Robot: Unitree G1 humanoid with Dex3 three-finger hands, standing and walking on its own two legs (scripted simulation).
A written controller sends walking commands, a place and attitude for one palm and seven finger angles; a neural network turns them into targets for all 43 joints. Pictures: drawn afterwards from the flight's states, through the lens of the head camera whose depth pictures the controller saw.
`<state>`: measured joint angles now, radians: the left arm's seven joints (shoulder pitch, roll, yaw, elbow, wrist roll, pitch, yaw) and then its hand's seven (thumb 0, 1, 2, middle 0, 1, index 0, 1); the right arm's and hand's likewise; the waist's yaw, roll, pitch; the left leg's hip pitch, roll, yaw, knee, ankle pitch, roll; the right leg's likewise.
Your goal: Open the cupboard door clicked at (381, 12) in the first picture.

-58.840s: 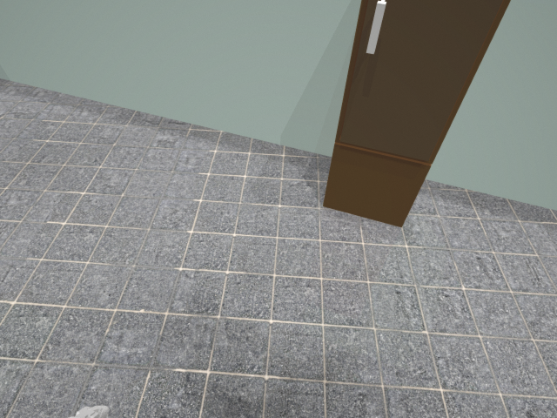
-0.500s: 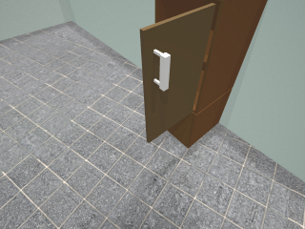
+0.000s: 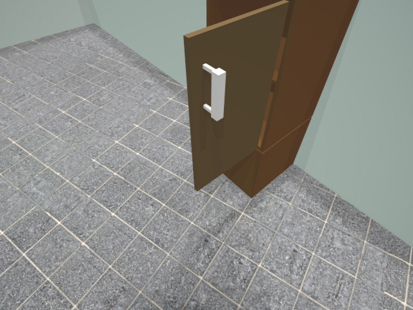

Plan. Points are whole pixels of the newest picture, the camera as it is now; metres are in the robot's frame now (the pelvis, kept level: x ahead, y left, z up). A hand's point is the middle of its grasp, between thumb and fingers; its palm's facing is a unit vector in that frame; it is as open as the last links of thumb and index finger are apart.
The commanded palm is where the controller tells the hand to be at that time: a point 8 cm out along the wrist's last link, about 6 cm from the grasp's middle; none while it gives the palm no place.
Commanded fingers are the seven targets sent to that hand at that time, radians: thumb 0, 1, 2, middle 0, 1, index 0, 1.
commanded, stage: look to check the result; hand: left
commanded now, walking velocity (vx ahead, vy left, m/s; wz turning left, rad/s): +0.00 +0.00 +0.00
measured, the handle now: (212, 92) +0.60 +0.02 +0.10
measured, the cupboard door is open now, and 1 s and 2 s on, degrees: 90 90 90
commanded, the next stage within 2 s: stand and wait in 0.38 s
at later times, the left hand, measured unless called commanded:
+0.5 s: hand out of the picture +0.01 +0.16 -0.17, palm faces +0.05 -0.98 -0.18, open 7.4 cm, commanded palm none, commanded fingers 0.00 0.90 0.90 -0.20 -0.30 -0.20 -0.30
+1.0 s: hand out of the picture +0.02 +0.16 -0.17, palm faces +0.05 -0.98 -0.18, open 7.4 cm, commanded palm none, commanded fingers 0.00 0.90 0.90 -0.20 -0.30 -0.20 -0.30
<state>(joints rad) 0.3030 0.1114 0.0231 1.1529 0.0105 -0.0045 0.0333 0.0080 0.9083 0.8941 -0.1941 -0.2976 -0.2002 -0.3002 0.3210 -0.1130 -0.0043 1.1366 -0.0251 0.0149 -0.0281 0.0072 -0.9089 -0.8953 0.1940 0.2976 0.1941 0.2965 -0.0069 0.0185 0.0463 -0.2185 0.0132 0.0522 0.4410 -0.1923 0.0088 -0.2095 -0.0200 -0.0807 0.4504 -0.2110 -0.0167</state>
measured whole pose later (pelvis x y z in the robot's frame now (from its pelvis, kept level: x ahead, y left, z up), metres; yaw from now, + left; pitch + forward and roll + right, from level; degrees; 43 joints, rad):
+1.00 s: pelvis +0.03 -0.01 +0.00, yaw +0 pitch -2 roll +0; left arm 0.27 0.13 0.01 1.16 0.01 -0.02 0.03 0.01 0.91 0.89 -0.19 -0.30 -0.20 -0.30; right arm 0.26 -0.13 0.01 1.16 -0.02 0.00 -0.03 0.01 -0.91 -0.90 0.19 0.30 0.19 0.30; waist 0.00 0.01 0.05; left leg -0.15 0.02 0.04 0.39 -0.21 0.00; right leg -0.13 -0.01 -0.09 0.39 -0.23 -0.02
